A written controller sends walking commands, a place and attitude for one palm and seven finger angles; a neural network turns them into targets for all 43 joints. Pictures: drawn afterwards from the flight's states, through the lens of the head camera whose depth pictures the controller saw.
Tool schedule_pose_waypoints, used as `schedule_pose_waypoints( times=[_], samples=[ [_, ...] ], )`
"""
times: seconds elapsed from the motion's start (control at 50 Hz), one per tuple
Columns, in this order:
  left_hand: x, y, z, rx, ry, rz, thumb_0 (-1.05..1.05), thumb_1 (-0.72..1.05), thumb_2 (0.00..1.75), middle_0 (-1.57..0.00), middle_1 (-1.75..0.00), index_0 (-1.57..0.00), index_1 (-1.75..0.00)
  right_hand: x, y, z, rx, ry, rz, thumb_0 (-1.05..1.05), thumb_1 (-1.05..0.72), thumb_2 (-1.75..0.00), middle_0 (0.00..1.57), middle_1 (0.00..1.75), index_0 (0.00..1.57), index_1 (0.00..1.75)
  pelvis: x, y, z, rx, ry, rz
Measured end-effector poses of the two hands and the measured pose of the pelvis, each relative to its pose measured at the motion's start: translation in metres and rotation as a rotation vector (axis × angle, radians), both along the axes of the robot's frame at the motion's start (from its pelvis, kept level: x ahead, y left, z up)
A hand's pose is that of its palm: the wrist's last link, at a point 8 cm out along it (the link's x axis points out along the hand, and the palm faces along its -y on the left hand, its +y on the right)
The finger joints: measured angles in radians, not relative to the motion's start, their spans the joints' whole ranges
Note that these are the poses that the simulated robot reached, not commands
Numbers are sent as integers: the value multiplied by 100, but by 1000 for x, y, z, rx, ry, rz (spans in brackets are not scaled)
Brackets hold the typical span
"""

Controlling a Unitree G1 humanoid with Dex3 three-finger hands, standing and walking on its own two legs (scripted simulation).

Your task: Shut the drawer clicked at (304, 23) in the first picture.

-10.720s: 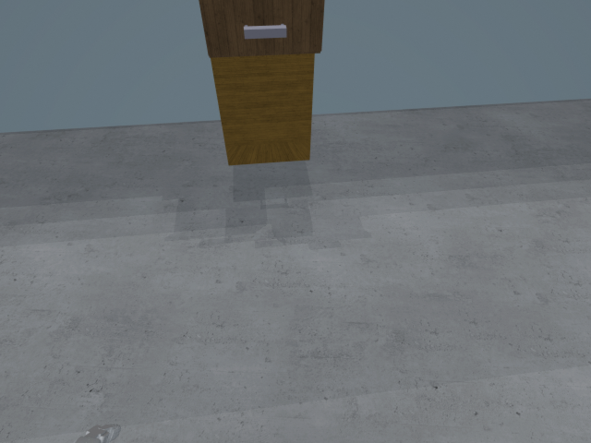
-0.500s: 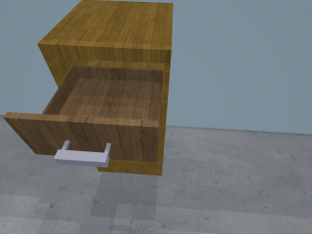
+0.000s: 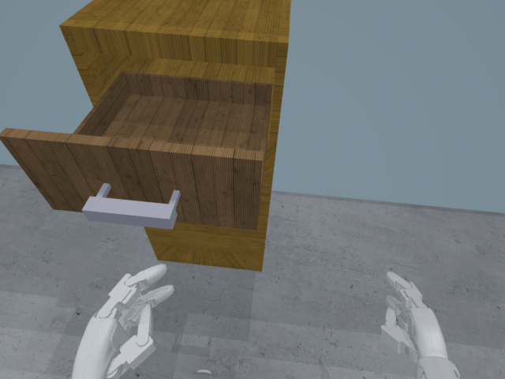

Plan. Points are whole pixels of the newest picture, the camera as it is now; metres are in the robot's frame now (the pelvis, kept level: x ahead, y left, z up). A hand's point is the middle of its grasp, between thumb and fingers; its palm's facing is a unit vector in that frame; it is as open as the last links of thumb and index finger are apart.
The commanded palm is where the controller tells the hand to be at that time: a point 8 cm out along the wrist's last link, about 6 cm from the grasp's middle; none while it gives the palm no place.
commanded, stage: raise the hand and make a fist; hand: left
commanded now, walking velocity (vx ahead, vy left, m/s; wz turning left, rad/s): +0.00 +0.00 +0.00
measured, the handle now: (136, 202) +0.36 +0.22 +0.08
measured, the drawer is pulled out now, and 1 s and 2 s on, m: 0.27 0.27 0.27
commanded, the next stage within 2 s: bring the fist close to the handle in 1.52 s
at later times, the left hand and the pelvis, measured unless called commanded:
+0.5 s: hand (111, 313) +0.19 +0.19 +0.09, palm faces +0.00 -1.00 -0.08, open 3.7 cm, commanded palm +0.13 +0.24 +0.10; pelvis +0.01 +0.00 +0.01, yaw +1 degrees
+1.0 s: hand (90, 297) +0.18 +0.19 +0.16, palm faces +0.00 -1.00 -0.10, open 3.2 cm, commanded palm +0.13 +0.25 +0.17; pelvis +0.02 +0.02 +0.03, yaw +2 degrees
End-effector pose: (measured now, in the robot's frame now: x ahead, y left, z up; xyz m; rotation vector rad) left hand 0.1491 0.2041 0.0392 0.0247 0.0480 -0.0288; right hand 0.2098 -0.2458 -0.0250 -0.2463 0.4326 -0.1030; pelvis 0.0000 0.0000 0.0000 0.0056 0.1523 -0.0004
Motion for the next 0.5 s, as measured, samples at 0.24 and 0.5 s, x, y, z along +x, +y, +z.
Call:
schedule_pose_waypoints(
  times=[0.24, 0.5],
  samples=[
    [-4, 17, 31, 44, -55, 15, 2, 90, 90, -65, -78, -65, -79, -10, 33, -35, 82, 84, 55, 1, -91, -90, 20, 30, 20, 30, -8, -12, -9, -38, -6, 46],
    [15, 41, 58, 52, 7, 30, 2, 90, 90, -91, -107, -91, -107, -64, 4, -36, 61, 209, -120, 2, -90, -90, 20, 30, 21, 30, 7, -1, 14, -22, -28, 16]
  ],
)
